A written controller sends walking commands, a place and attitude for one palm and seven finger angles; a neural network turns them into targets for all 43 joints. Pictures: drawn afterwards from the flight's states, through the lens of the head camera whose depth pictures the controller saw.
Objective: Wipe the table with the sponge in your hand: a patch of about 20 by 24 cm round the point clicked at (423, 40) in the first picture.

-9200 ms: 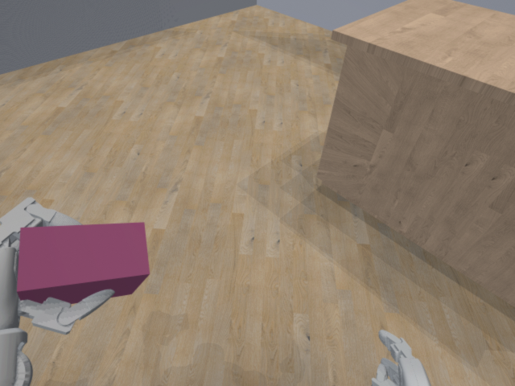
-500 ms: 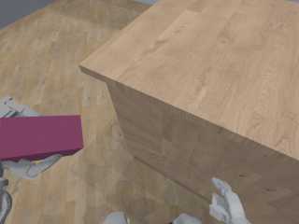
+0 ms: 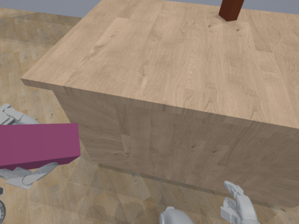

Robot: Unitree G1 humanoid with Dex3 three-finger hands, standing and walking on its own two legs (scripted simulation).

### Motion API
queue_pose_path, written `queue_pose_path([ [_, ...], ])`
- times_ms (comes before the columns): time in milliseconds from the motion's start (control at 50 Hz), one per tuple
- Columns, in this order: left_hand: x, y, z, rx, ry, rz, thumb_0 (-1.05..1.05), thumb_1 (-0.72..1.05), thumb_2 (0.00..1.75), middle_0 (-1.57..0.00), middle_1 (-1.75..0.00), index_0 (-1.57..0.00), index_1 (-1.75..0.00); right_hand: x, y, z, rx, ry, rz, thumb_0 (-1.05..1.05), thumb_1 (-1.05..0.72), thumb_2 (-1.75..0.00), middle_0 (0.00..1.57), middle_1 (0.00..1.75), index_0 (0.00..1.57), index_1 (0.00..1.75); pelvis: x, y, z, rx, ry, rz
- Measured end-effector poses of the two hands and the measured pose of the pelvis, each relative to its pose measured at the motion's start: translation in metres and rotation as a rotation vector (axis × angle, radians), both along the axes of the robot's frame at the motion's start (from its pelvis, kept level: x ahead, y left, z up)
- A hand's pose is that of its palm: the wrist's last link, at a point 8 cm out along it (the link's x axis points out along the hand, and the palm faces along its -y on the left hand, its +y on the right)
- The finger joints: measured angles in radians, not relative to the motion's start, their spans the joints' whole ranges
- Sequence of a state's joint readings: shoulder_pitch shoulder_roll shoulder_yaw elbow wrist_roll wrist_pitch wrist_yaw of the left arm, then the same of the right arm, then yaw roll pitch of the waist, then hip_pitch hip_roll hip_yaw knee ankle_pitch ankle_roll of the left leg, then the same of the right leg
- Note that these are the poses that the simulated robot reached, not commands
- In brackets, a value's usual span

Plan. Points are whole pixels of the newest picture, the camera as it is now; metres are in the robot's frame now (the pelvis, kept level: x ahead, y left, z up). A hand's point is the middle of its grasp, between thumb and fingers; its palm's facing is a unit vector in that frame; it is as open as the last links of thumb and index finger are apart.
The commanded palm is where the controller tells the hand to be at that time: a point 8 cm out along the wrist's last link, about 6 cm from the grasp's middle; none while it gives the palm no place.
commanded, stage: turn to face it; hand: left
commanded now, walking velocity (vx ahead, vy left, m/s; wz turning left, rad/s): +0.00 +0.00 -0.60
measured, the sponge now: (51, 147) +0.22 +0.22 +0.15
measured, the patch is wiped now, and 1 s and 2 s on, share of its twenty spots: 0.00 0.00 0.00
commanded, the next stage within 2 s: take the last steps up to it in 0.84 s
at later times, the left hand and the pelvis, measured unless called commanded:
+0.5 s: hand (99, 145) +0.22 +0.12 +0.18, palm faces +0.11 -0.86 -0.50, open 10.2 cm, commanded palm +0.18 +0.17 +0.19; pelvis -0.05 -0.05 +0.00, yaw -17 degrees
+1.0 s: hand (156, 169) +0.19 +0.01 +0.18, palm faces -0.11 -0.84 -0.53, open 10.2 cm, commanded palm +0.16 +0.08 +0.19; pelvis -0.12 -0.08 +0.01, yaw -29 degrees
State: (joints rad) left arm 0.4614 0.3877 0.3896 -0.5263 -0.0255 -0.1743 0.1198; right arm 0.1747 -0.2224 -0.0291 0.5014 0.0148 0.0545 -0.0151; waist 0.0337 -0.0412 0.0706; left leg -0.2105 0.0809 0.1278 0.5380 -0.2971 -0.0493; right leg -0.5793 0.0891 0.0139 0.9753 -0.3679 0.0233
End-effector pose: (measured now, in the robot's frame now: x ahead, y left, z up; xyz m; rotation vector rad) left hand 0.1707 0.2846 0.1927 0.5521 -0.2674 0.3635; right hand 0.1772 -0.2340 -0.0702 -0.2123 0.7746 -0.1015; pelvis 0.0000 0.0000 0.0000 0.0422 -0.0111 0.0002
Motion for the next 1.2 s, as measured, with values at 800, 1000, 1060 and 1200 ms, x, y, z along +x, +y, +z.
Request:
queue_pose_path([
  [800,0.024,-0.196,-0.004,0.021,-0.017,-0.473,-0.01,-0.50,0.99,-0.73,-1.35,-0.73,-1.35,-0.205,-0.092,-0.032,0.117,-0.024,-0.403,0.01,-0.91,-0.90,0.20,0.30,0.20,0.30,-0.091,-0.076,-0.011,-0.064,-0.002,-0.445],
  [1000,0.006,-0.221,0.009,0.079,0.050,-0.587,-0.01,-0.50,0.99,-0.73,-1.35,-0.73,-1.35,-0.279,-0.123,-0.017,0.047,0.096,-0.553,0.01,-0.91,-0.90,0.20,0.30,0.20,0.30,-0.116,-0.081,0.008,0.002,0.027,-0.514],
  [1060,0.002,-0.215,0.009,0.066,0.035,-0.582,-0.01,-0.50,0.99,-0.73,-1.35,-0.73,-1.35,-0.296,-0.130,-0.009,-0.004,0.109,-0.571,0.01,-0.91,-0.90,0.20,0.30,0.20,0.30,-0.120,-0.078,0.010,0.002,0.034,-0.513],
  [1200,-0.006,-0.191,-0.001,-0.009,0.007,-0.548,-0.01,-0.50,0.99,-0.73,-1.35,-0.73,-1.35,-0.308,-0.128,0.005,-0.087,0.079,-0.595,0.01,-0.91,-0.90,0.20,0.30,0.20,0.30,-0.121,-0.065,0.008,-0.033,0.014,-0.503],
])
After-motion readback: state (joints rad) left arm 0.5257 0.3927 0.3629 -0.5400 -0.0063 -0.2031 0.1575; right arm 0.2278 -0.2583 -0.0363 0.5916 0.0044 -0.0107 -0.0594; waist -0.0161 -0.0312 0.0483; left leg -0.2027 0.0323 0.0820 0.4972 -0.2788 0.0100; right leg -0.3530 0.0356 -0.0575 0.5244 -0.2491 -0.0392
